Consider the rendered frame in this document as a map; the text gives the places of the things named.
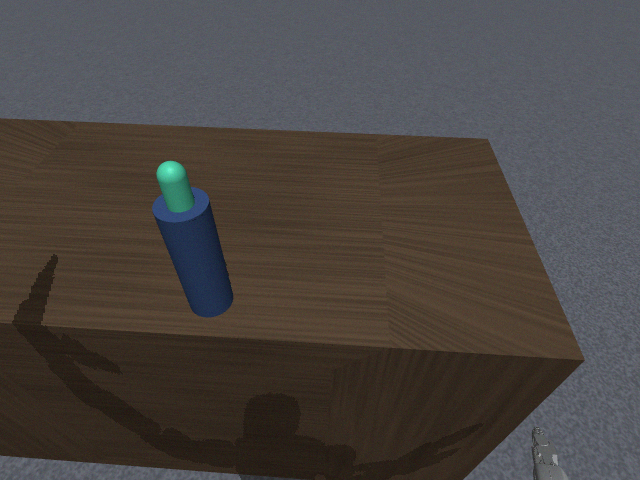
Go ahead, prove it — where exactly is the right robot hand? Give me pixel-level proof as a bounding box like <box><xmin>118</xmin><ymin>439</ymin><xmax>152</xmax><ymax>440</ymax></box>
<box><xmin>531</xmin><ymin>427</ymin><xmax>569</xmax><ymax>480</ymax></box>

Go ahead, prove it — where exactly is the bottle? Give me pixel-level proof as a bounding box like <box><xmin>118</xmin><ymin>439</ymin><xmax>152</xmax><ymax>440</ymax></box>
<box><xmin>152</xmin><ymin>161</ymin><xmax>233</xmax><ymax>318</ymax></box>

